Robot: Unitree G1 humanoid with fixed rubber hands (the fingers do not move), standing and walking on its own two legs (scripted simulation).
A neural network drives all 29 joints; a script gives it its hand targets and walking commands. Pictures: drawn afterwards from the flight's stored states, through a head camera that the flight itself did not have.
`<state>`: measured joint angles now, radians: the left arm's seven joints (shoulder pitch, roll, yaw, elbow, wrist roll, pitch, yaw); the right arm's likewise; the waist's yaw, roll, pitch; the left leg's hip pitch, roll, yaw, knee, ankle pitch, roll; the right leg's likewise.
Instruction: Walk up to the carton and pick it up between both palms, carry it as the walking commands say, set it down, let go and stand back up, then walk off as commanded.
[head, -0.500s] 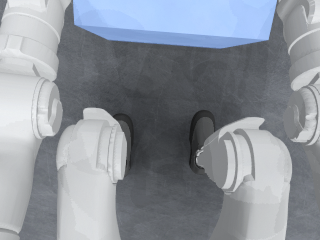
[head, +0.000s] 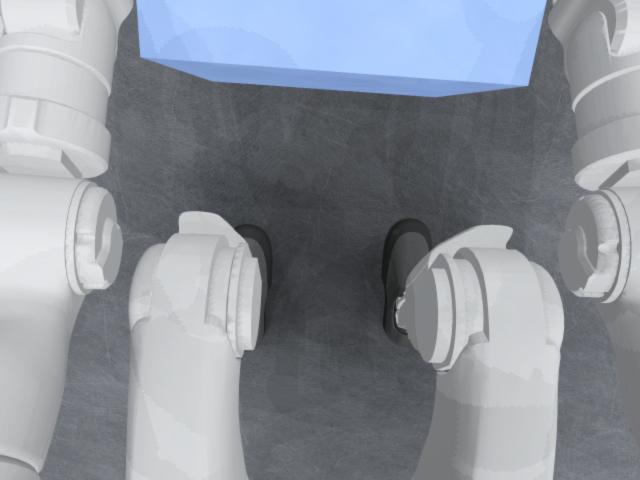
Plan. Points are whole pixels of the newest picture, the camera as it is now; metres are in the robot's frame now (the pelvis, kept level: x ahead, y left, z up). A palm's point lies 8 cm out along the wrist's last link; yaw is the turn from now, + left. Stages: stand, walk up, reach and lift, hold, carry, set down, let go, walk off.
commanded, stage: reach and lift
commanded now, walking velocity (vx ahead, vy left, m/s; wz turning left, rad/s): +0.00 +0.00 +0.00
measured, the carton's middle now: out of the picture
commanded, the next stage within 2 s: none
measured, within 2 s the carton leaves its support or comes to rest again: neither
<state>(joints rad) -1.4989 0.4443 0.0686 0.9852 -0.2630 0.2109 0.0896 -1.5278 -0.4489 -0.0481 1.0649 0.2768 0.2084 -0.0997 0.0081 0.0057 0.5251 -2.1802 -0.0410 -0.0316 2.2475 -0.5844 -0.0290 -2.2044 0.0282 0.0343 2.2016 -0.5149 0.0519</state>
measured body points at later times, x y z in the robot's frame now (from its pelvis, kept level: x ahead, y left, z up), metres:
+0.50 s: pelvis -0.01 +0.00 +0.04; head +0.36 +0.01 +0.28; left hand +0.58 +0.20 -0.10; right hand +0.58 -0.19 -0.10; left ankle +0.12 +0.12 -0.33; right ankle +0.14 -0.13 -0.33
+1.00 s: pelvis -0.02 +0.00 +0.09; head +0.34 +0.00 +0.34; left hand +0.56 +0.19 -0.03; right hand +0.56 -0.20 -0.04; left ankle +0.12 +0.12 -0.33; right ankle +0.14 -0.13 -0.33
